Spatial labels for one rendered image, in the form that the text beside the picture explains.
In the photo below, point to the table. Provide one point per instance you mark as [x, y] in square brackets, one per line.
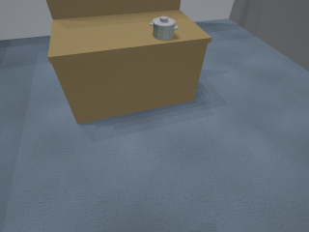
[109, 63]

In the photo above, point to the knob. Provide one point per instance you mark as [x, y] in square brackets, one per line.
[163, 18]

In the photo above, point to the lid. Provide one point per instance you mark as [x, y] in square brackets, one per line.
[170, 22]

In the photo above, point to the pot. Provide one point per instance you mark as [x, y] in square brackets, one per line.
[164, 33]

